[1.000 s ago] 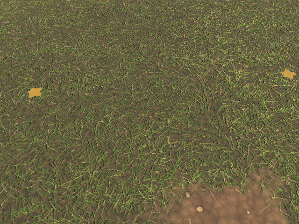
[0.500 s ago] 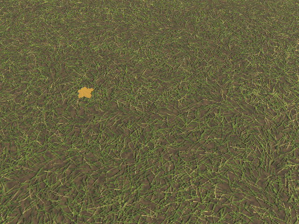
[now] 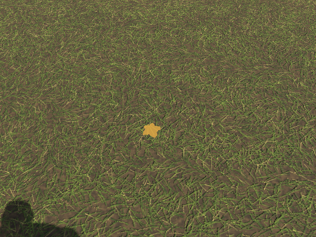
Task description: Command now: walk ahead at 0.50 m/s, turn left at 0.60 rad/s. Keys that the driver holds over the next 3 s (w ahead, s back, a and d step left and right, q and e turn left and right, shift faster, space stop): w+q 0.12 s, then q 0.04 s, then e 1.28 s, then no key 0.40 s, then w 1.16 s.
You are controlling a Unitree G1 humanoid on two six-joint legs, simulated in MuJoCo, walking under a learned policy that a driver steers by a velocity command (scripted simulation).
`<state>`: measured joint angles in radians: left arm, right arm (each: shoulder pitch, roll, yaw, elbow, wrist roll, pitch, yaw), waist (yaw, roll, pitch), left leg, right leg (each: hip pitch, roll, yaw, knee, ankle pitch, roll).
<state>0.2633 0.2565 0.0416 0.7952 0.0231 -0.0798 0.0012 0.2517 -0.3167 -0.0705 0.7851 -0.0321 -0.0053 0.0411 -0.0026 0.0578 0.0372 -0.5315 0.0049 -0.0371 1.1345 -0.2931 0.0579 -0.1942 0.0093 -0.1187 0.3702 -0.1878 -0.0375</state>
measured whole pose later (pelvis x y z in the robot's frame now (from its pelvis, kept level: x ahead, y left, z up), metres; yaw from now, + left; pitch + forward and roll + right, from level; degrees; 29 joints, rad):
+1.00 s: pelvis +0.21 +0.02 +0.00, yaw -14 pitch +1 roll +2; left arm 0.24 0.27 0.07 0.76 0.00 0.04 0.00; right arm 0.19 -0.28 -0.07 0.80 -0.02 0.05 -0.02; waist 0.00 0.03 0.05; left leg -0.50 0.01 0.00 1.03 -0.38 -0.04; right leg -0.25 0.06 0.03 0.44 -0.21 -0.08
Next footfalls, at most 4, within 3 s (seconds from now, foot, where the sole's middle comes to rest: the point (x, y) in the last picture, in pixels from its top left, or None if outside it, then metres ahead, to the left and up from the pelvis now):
0.30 left None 0.29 0.14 -0.78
0.80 right None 0.24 -0.07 -0.78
1.28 left None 0.29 0.12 -0.78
1.68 right None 0.15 -0.05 -0.78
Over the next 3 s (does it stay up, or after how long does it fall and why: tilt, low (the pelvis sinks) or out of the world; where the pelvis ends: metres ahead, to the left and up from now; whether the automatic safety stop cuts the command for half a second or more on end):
stays up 0.56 -0.22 0.00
